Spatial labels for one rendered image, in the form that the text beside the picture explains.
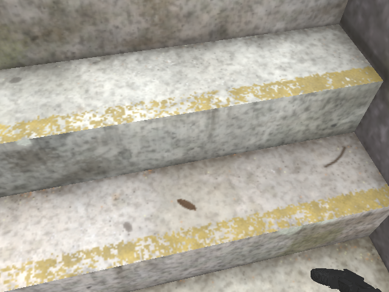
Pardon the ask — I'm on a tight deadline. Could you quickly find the robot right hand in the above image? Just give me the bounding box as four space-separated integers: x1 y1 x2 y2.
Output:
311 268 381 292

